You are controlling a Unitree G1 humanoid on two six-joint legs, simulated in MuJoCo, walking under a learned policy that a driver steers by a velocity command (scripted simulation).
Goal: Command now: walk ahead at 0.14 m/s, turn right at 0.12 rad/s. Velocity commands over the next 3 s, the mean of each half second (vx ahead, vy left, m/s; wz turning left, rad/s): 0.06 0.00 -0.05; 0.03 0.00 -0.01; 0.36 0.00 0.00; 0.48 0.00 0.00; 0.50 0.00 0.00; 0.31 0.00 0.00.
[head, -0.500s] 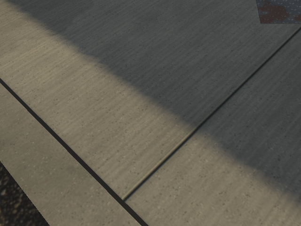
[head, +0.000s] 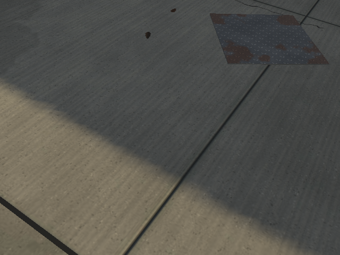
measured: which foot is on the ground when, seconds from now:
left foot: down 0.00-0.16, up 0.18-0.50, down 0.52-1.00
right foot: up 0.00-0.12, down 0.14-0.52, up 0.54-0.84, down 0.86-1.00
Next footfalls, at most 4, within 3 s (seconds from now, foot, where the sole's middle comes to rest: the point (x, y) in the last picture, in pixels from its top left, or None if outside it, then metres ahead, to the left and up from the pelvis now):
0.14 right None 0.06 -0.01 -0.72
0.52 left None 0.01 0.24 -0.85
0.86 right None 0.01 -0.03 -0.72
1.52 left None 0.37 0.22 -0.72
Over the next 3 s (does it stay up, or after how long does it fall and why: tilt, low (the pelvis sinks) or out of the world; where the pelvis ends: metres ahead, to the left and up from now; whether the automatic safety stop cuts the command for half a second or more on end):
stays up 1.00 0.23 0.06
